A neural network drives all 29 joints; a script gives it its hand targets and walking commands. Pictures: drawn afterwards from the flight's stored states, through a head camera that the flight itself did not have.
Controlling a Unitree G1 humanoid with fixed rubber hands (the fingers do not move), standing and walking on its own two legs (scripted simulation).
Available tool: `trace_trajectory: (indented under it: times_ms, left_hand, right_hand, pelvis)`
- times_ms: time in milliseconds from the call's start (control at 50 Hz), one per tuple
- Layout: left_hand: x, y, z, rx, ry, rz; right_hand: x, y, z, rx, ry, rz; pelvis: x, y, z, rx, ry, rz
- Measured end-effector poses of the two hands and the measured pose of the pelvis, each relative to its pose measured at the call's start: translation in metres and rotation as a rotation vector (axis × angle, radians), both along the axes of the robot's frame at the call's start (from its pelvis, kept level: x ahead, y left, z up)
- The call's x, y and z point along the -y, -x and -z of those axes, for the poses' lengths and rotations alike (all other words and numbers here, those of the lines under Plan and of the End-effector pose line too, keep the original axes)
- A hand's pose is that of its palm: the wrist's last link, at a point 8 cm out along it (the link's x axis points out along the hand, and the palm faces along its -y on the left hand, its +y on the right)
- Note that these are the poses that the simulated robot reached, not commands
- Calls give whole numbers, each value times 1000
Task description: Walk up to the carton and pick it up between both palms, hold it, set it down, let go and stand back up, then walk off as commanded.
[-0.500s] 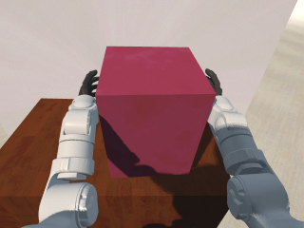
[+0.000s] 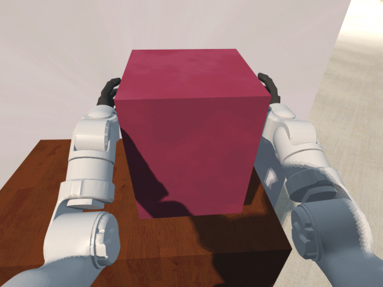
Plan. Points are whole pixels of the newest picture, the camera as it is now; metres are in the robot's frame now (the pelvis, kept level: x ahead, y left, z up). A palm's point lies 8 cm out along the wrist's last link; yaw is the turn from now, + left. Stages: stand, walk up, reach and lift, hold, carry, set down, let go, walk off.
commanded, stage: reach and lift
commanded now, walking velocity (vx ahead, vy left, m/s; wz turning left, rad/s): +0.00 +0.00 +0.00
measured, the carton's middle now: (188, 133) +0.41 +0.00 +0.20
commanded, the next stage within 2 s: hold in 1.30 s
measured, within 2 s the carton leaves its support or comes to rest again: neither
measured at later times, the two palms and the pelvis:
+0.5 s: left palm (104, 104) +0.39 +0.16 +0.27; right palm (269, 99) +0.39 -0.16 +0.29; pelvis +0.01 +0.00 +0.00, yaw +0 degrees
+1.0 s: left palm (98, 93) +0.37 +0.16 +0.31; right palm (275, 89) +0.37 -0.16 +0.32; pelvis +0.00 -0.01 +0.00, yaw +0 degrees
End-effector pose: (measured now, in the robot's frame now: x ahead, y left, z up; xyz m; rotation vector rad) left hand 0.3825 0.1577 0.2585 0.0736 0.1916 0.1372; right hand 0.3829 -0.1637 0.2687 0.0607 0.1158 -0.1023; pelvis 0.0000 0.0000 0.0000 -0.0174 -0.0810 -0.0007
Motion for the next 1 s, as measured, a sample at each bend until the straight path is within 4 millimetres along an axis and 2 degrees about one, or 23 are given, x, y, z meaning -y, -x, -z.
trace_trajectory:
  times_ms: [260, 380, 540, 680, 1000]
  left_hand:
    - [-6, -3, -9, 8, 11, 18]
    - [-6, -5, -6, -28, 13, 34]
    - [-3, -9, -20, -8, -4, 29]
    - [0, -1, -31, 12, -12, 27]
    - [-4, 14, -47, 1, 1, 18]
  right_hand:
    - [-5, 1, -10, 0, -3, 12]
    - [-5, 2, -12, -37, -3, 22]
    - [-2, -3, -26, -19, 9, 14]
    - [0, 3, -37, -1, 19, 7]
    - [-3, 14, -50, -20, 25, -5]
  pelvis:
    - [-2, -6, 0, -6, 4, -2]
    - [-3, -6, 0, -5, 3, 2]
    - [-4, -6, 0, -35, 6, 1]
    - [0, -11, 0, -24, 6, -2]
    - [10, 5, 1, -24, 2, 0]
